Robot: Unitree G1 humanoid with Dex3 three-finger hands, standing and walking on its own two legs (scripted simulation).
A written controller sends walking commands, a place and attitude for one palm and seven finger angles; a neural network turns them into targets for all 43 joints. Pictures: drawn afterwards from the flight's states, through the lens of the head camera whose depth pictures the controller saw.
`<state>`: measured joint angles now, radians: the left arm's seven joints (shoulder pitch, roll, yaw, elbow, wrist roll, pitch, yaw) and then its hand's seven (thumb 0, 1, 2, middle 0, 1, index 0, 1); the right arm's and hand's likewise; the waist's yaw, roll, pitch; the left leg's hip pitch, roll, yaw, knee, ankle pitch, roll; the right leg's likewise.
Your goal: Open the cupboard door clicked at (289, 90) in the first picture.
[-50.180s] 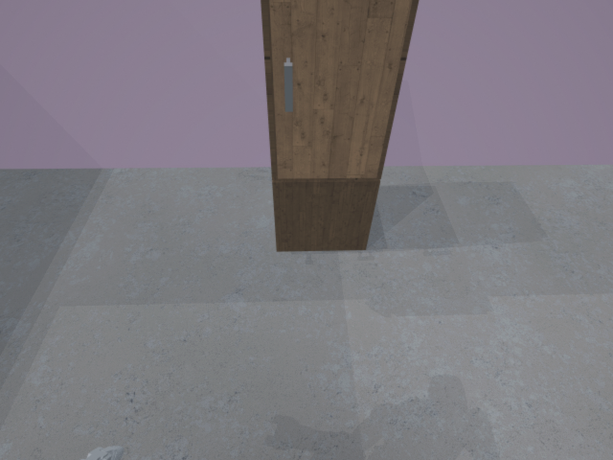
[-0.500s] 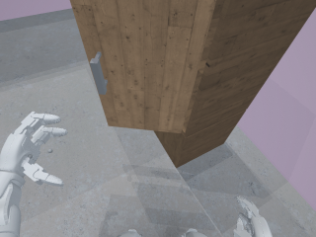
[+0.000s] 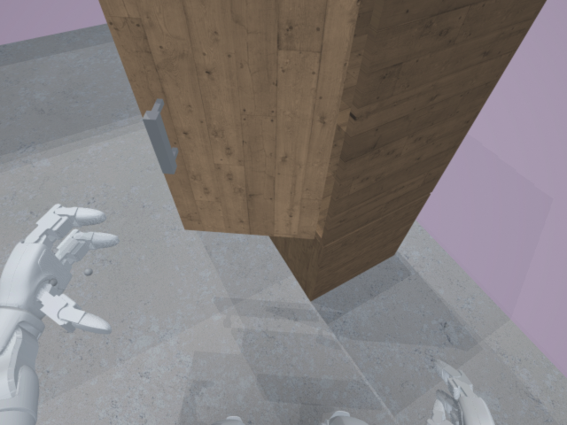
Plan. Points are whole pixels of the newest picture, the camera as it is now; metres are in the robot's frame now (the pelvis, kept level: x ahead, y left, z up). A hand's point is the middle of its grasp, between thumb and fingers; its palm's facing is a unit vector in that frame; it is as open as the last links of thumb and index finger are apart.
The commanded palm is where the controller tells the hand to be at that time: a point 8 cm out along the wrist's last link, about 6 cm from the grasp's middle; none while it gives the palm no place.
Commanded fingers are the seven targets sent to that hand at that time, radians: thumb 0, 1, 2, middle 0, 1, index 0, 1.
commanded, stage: raise the hand with hooked fingers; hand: left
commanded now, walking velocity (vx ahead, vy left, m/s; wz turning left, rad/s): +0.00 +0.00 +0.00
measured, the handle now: (164, 137) +0.57 +0.25 +0.04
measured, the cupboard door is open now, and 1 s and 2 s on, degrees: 56 56 56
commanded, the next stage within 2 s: move the hooked fingers beside the handle in 0.06 s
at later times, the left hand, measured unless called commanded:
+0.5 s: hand (97, 236) +0.34 +0.28 +0.06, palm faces -0.02 -1.00 -0.02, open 14.0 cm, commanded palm +0.31 +0.33 +0.06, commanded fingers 0.00 -0.50 0.30 -0.30 -1.20 -0.30 -1.20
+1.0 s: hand (104, 198) +0.41 +0.29 +0.06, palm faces -0.04 -1.00 +0.01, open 14.0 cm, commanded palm +0.39 +0.34 +0.06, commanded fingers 0.00 -0.50 0.30 -0.30 -1.20 -0.30 -1.20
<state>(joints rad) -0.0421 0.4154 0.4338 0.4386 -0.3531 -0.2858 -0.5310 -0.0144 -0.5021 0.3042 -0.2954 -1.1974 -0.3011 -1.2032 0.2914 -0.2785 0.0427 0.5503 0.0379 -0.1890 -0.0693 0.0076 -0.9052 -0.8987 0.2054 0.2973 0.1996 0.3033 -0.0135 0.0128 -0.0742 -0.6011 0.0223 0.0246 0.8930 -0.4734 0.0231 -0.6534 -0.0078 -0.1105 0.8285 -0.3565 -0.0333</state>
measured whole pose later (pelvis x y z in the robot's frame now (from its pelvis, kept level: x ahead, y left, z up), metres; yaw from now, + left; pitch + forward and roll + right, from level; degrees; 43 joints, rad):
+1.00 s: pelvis -0.01 +0.01 -0.01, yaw -1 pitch +16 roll -3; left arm -0.58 0.60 0.51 0.98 -0.24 -0.35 -0.59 -0.01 -0.50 0.30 -0.30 -1.20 -0.30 -1.20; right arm 0.34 -0.29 0.05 0.58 0.03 -0.07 -0.06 0.00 -0.91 -0.90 0.21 0.30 0.20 0.30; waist -0.08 -0.01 -0.08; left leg -0.77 0.03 0.04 0.97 -0.49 0.04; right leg -0.82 -0.01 -0.09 0.88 -0.35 -0.02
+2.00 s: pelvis +0.00 +0.02 -0.03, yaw -4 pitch +26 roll -6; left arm -0.97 0.91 0.59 1.29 -0.08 -0.30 -0.60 -0.01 -0.50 0.30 -0.29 -1.20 -0.30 -1.20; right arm 0.41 -0.30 0.09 0.56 0.00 0.09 -0.04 0.00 -0.91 -0.90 0.21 0.30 0.20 0.30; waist -0.21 0.00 -0.07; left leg -1.01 0.06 0.02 1.09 -0.53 0.05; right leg -1.03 0.02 -0.11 0.92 -0.35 -0.01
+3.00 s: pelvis +0.00 +0.03 -0.03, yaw -3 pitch +25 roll -6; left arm -0.95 0.86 0.56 1.24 -0.11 -0.33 -0.59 -0.01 -0.50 0.30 -0.29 -1.20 -0.30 -1.20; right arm 0.40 -0.30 0.08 0.58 0.00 0.10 -0.03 0.00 -0.91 -0.90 0.21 0.30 0.20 0.30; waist -0.20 0.00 -0.08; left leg -1.01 0.05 0.00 1.11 -0.53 0.05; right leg -1.02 0.02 -0.13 0.93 -0.35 -0.01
